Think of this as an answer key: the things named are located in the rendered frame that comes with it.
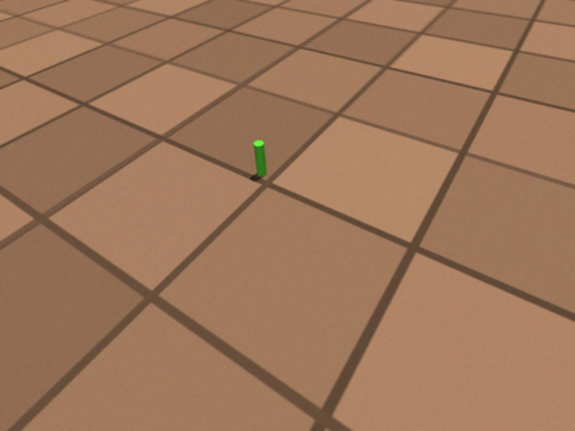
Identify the can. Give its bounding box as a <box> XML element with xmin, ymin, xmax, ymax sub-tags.
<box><xmin>253</xmin><ymin>140</ymin><xmax>267</xmax><ymax>177</ymax></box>

